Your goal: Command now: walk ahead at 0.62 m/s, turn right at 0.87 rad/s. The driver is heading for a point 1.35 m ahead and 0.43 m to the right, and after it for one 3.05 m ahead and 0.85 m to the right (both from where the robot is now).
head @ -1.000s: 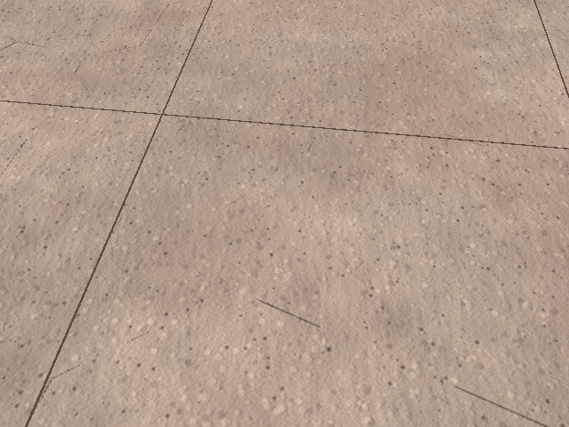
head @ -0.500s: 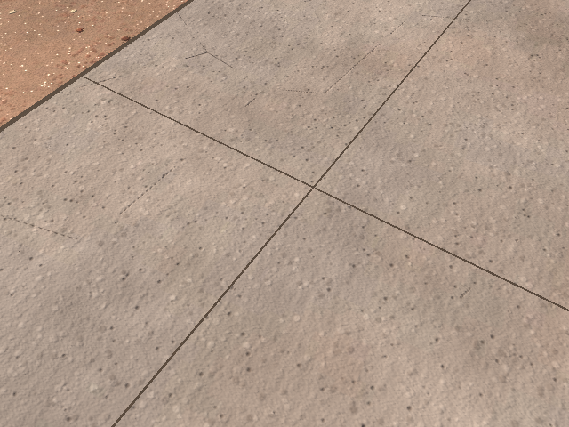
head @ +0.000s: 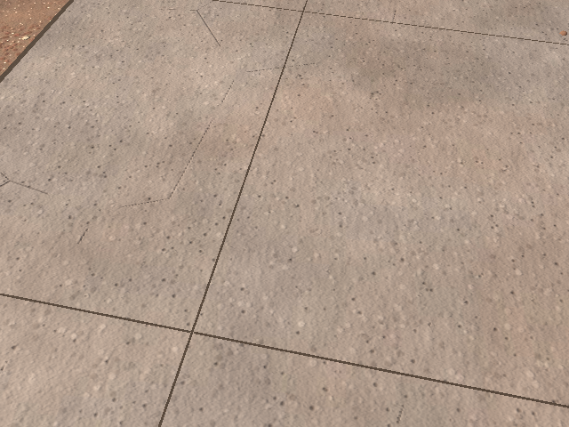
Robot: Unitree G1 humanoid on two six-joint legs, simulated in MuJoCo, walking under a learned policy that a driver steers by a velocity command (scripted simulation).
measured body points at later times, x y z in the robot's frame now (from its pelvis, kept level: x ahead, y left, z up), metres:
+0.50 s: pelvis +0.28 +0.01 +0.00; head +0.32 -0.02 +0.44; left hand +0.56 +0.21 -0.08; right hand +0.38 -0.32 -0.07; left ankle +0.49 +0.10 -0.70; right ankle +0.28 -0.06 -0.73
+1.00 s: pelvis +0.37 +0.00 +0.01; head +0.37 -0.01 +0.46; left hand +0.58 +0.20 -0.10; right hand +0.34 -0.29 -0.10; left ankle +0.50 +0.09 -0.66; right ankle +0.26 -0.05 -0.73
